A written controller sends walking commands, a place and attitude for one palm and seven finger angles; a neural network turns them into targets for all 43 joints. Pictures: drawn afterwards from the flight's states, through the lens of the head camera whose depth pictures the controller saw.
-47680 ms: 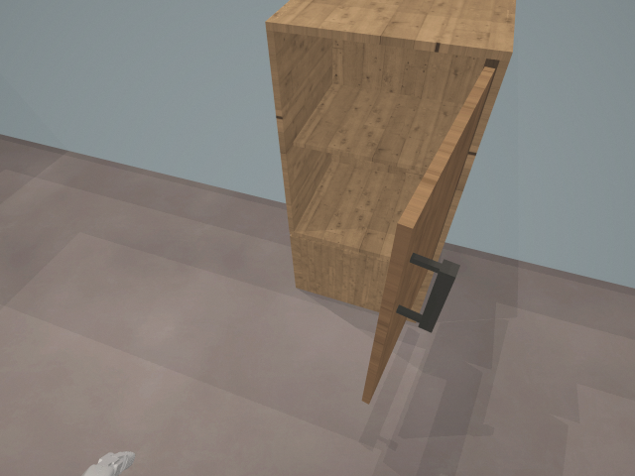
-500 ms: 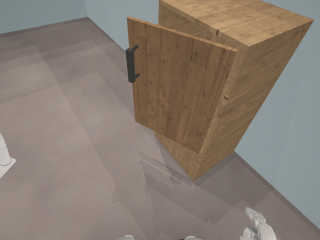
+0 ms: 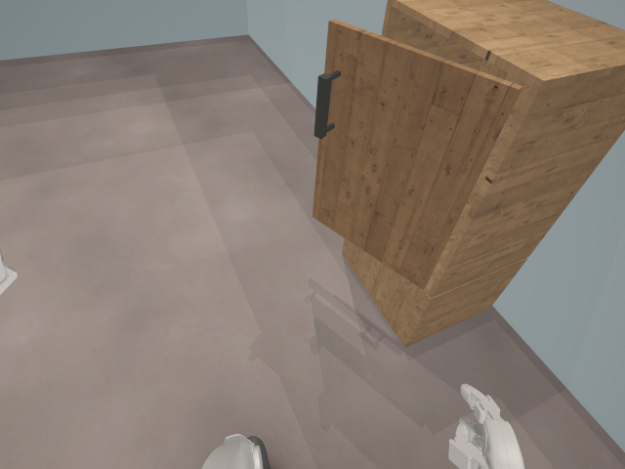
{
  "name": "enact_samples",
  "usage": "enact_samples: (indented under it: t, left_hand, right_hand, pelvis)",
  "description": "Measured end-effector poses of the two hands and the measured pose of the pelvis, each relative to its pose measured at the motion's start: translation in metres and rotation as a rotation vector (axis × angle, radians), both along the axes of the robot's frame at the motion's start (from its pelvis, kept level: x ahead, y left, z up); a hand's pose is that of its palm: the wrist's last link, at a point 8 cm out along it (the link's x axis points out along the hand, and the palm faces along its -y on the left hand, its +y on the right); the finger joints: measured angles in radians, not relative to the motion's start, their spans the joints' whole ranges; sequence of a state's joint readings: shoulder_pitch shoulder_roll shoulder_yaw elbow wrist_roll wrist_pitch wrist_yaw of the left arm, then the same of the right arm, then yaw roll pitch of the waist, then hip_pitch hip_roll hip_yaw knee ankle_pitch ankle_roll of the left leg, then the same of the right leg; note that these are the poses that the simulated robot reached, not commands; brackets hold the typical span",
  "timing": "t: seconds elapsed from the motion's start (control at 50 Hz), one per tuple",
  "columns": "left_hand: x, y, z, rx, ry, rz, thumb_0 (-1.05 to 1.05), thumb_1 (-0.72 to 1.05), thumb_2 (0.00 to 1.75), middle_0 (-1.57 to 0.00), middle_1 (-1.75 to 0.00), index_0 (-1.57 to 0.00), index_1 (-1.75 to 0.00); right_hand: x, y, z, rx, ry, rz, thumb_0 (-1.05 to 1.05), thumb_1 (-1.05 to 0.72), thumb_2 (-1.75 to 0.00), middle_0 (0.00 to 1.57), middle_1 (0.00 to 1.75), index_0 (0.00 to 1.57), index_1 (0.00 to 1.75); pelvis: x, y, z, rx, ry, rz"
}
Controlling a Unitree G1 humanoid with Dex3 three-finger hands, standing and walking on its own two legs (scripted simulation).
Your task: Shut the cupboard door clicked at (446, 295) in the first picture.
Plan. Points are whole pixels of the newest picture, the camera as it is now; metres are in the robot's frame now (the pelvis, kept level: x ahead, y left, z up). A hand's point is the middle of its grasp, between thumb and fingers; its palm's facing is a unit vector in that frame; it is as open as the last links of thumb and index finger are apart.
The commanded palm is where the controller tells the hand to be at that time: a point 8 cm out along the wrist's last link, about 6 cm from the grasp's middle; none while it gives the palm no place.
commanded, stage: stop stepping back and stand still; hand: left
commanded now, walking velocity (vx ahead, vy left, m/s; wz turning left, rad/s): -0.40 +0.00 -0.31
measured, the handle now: (328, 104) +0.89 -0.01 +0.03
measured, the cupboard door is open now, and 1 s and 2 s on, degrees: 23 23 23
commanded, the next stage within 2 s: let the arm hang, fingers relaxed in 0.82 s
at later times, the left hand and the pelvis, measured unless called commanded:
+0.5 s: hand out of the picture +0.14 +0.26 +0.23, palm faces +0.15 -0.88 -0.45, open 7.4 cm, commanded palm +0.09 +0.32 +0.21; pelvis -0.11 +0.06 +0.05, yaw -14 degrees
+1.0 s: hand (40, 390) +0.17 +0.26 +0.13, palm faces +0.04 -0.87 -0.49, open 7.4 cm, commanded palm none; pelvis -0.13 +0.08 +0.02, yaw -17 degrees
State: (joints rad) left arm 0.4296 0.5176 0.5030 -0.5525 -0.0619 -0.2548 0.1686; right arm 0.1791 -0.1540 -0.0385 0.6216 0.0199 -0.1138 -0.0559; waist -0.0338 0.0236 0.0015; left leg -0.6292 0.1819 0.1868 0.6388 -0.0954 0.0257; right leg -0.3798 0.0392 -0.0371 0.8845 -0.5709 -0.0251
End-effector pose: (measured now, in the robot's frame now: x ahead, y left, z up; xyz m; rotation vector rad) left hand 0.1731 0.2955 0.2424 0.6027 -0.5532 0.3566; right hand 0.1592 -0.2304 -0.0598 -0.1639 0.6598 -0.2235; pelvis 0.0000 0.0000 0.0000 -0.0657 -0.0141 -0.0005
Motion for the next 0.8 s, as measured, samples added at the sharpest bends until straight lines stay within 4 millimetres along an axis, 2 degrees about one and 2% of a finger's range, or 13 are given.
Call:
enact_samples:
  t: [0.04, 0.08, 0.12, 0.18, 0.26, 0.36, 0.46, 0.52, 0.56, 0.6, 0.7, 0.76, 0.8]
  left_hand:
    - [-0.02, 0.005, -0.008, 0.025, 0.026, 0.04, 0.01, 0.89, 0.9, -0.21, -0.31, -0.21, -0.3]
    - [-0.035, 0.014, -0.016, -0.02, 0.091, 0.073, 0.01, 0.89, 0.9, -0.21, -0.31, -0.21, -0.3]
    - [-0.045, 0.024, -0.022, -0.089, 0.137, 0.082, 0.01, 0.89, 0.9, -0.21, -0.31, -0.21, -0.3]
    - [-0.048, 0.041, -0.028, -0.155, 0.128, 0.066, 0.01, 0.89, 0.9, -0.21, -0.31, -0.21, -0.3]
    - [-0.039, 0.054, -0.028, -0.189, 0.091, 0.008, 0.01, 0.89, 0.9, -0.21, -0.31, -0.21, -0.3]
    - [-0.042, 0.035, -0.017, -0.179, 0.16, -0.137, 0.02, 0.9, 0.9, -0.2, -0.31, -0.2, -0.3]
    - [-0.055, 0.015, -0.002, -0.108, 0.226, -0.248, 0.01, 0.89, 0.9, -0.21, -0.31, -0.21, -0.3]
    - [-0.063, 0.012, 0.003, -0.038, 0.24, -0.239, 0.01, 0.89, 0.9, -0.21, -0.31, -0.21, -0.3]
    - [-0.07, 0.01, 0.001, 0.022, 0.225, -0.22, 0.01, 0.89, 0.9, -0.21, -0.31, -0.21, -0.3]
    - [-0.076, 0.012, 0.0, 0.006, 0.212, -0.211, 0.01, 0.89, 0.9, -0.21, -0.31, -0.21, -0.3]
    - [-0.086, 0.02, -0.014, -0.108, 0.197, -0.163, 0.01, 0.89, 0.9, -0.21, -0.31, -0.21, -0.3]
    - [-0.081, 0.02, -0.023, -0.166, 0.179, -0.161, 0.01, 0.89, 0.9, -0.21, -0.31, -0.21, -0.3]
    - [-0.074, 0.019, -0.027, -0.178, 0.156, -0.179, 0.01, 0.89, 0.9, -0.21, -0.31, -0.21, -0.3]
  right_hand:
    - [-0.005, 0.003, -0.008, 0.005, -0.006, 0.031, 0.01, -0.9, -0.9, 0.2, 0.3, 0.2, 0.3]
    - [-0.016, 0.009, -0.01, -0.011, 0.046, 0.055, 0.01, -0.91, -0.9, 0.2, 0.3, 0.2, 0.3]
    - [-0.033, 0.018, -0.003, -0.023, 0.098, 0.055, 0.01, -0.91, -0.9, 0.2, 0.3, 0.2, 0.3]
    - [-0.056, 0.03, 0.01, -0.064, 0.102, 0.041, 0.01, -0.91, -0.9, 0.2, 0.3, 0.2, 0.3]
    - [-0.089, 0.043, 0.021, -0.069, 0.05, -0.016, 0.01, -0.91, -0.9, 0.2, 0.3, 0.2, 0.3]
    - [-0.143, 0.051, 0.046, -0.025, 0.028, -0.109, 0.01, -0.9, -0.9, 0.2, 0.3, 0.2, 0.3]
    - [-0.193, 0.045, 0.055, -0.032, 0.068, -0.203, 0.01, -0.9, -0.9, 0.2, 0.3, 0.2, 0.3]
    - [-0.217, 0.034, 0.049, -0.036, 0.08, -0.238, 0.01, -0.9, -0.9, 0.2, 0.3, 0.2, 0.3]
    - [-0.23, 0.024, 0.034, -0.043, 0.079, -0.245, 0.01, -0.9, -0.9, 0.2, 0.3, 0.2, 0.3]
    - [-0.246, 0.017, 0.021, -0.042, 0.118, -0.261, 0.01, -0.9, -0.9, 0.2, 0.3, 0.2, 0.3]
    - [-0.283, 0.014, 0.01, -0.038, 0.201, -0.325, 0.01, -0.91, -0.9, 0.2, 0.3, 0.2, 0.3]
    - [-0.292, 0.017, 0.006, -0.063, 0.236, -0.332, 0.01, -0.91, -0.9, 0.2, 0.3, 0.2, 0.3]
    - [-0.29, 0.02, 0.002, -0.084, 0.24, -0.329, 0.01, -0.91, -0.9, 0.2, 0.3, 0.2, 0.3]
  pelvis:
    - [-0.014, 0.004, -0.007, 0.042, 0.003, -0.032]
    - [-0.024, 0.016, 0.0, 0.049, -0.01, -0.054]
    - [-0.031, 0.026, 0.011, 0.071, -0.008, -0.083]
    - [-0.041, 0.041, 0.016, 0.071, 0.013, -0.107]
    - [-0.071, 0.056, 0.019, 0.039, -0.007, -0.12]
    - [-0.091, 0.063, 0.038, -0.002, -0.013, -0.198]
    - [-0.106, 0.062, 0.052, -0.006, 0.009, -0.245]
    - [-0.12, 0.058, 0.048, 0.029, 0.013, -0.249]
    - [-0.132, 0.057, 0.034, 0.077, 0.019, -0.27]
    - [-0.139, 0.061, 0.031, 0.05, -0.001, -0.28]
    - [-0.137, 0.064, 0.033, 0.06, -0.028, -0.302]
    - [-0.134, 0.067, 0.031, 0.06, -0.033, -0.284]
    - [-0.13, 0.071, 0.025, 0.046, -0.028, -0.27]
